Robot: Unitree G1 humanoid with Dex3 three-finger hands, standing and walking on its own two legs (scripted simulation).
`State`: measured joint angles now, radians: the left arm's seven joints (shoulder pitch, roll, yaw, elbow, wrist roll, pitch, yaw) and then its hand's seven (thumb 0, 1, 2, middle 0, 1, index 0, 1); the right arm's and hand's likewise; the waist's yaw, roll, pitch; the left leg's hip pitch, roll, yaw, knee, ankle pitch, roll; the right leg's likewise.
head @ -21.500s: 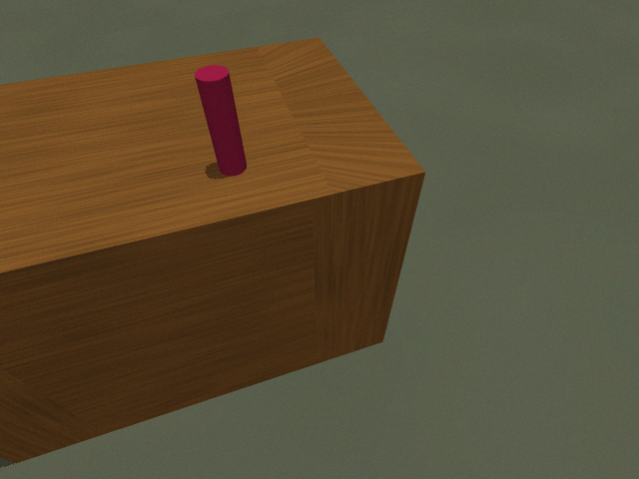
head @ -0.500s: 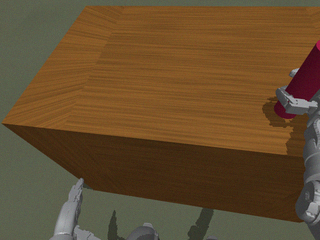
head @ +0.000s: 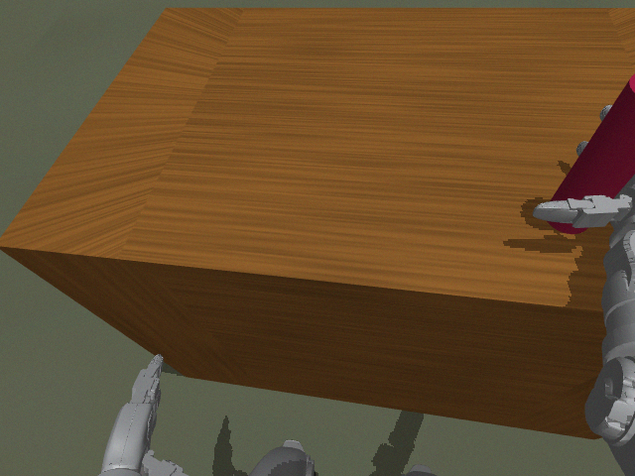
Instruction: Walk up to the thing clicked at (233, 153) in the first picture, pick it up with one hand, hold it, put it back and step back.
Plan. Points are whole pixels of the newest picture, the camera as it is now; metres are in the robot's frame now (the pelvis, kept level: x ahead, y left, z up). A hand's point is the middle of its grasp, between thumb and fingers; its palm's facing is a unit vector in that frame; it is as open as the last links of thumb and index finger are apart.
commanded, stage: withdraw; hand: right
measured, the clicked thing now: (606, 164) +0.47 -0.25 +0.12
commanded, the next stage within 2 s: rise in 0.30 s
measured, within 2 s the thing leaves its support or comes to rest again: neither
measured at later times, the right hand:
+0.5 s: hand out of the picture +0.45 -0.32 +0.21, palm faces +0.31 +0.94 -0.12, open 17.3 cm
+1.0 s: hand out of the picture +0.34 -0.36 +0.18, palm faces +0.50 +0.77 -0.38, open 17.5 cm
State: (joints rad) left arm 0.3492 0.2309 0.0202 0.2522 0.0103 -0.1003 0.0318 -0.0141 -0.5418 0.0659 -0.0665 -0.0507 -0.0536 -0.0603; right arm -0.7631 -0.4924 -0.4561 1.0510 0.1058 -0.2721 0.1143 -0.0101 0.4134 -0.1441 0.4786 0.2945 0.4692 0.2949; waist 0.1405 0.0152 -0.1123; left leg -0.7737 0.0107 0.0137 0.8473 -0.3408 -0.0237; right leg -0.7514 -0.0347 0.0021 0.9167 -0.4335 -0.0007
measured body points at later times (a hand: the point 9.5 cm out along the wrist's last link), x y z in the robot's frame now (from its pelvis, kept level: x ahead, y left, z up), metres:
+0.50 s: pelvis +0.02 +0.00 +0.02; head +0.05 +0.00 +0.47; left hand +0.17 +0.25 -0.04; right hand +0.43 -0.37 +0.22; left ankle +0.04 +0.14 -0.69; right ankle +0.00 -0.12 -0.69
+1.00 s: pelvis +0.03 -0.01 +0.04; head +0.03 +0.00 +0.49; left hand +0.19 +0.25 -0.03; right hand +0.31 -0.40 +0.20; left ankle +0.04 +0.14 -0.69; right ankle +0.00 -0.12 -0.69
